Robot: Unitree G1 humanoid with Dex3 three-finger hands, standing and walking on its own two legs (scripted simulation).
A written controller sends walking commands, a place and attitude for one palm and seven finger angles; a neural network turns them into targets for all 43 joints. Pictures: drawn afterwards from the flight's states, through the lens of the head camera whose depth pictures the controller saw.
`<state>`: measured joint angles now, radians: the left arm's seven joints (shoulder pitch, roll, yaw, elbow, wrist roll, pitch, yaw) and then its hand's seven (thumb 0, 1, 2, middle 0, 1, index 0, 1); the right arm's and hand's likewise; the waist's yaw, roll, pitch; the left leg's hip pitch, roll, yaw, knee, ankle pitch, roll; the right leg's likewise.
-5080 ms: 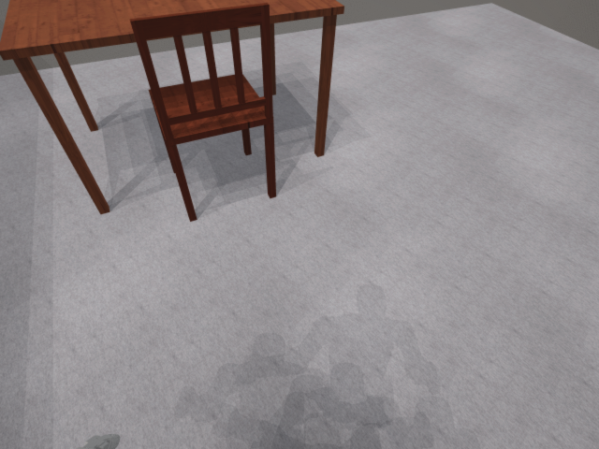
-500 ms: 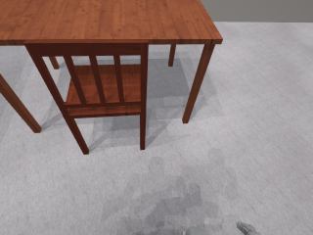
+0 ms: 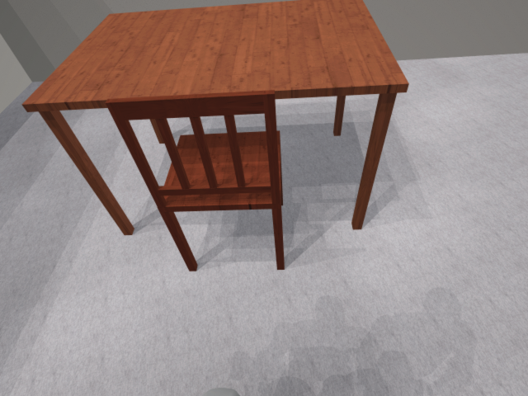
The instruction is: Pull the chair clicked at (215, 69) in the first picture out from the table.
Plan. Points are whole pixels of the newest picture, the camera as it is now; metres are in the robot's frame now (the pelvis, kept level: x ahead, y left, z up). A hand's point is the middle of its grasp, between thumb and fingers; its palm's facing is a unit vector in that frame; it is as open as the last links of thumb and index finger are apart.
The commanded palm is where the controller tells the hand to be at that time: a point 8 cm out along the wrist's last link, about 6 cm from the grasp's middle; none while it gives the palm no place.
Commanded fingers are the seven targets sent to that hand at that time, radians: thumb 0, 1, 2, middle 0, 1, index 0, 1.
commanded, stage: take the last steps up to it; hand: left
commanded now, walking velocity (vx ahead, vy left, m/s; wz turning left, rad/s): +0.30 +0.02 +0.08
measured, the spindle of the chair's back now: (205, 154) +0.75 +0.21 -0.11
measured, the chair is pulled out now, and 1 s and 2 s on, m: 0.00 0.00 0.00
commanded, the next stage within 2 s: come to a stop and stand still in 0.96 s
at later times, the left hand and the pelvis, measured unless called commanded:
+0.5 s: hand out of the picture +0.01 +0.26 -0.18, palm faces +0.10 -0.98 -0.14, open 7.4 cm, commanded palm none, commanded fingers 0.00 0.90 0.90 -0.20 -0.30 -0.20 -0.30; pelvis +0.06 +0.08 +0.00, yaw +1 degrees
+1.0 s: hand (184, 304) +0.33 +0.21 -0.18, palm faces +0.01 -0.98 -0.19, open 7.3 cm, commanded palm none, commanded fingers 0.00 0.90 0.90 -0.20 -0.30 -0.20 -0.30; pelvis +0.24 +0.04 -0.02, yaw -1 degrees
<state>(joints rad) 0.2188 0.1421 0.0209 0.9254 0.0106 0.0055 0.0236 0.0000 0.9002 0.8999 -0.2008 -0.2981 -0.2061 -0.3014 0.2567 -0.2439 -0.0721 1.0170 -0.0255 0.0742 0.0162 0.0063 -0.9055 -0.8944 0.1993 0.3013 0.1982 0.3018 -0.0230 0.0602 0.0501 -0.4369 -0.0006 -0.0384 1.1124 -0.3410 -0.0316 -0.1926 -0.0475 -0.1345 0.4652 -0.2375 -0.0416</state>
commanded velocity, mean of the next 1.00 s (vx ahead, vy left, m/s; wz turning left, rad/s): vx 0.27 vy -0.04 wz -0.03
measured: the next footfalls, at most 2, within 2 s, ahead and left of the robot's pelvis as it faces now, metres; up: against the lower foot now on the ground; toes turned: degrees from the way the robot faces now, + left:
left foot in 0.32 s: +0.04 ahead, +0.16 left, +0.00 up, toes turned +7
right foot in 0.86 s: +0.33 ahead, -0.04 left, +0.00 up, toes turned -8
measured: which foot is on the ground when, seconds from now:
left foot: up 0.00-0.30, down 0.32-0.88, up 0.90-1.00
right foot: down 0.00-0.32, up 0.34-0.84, down 0.86-1.00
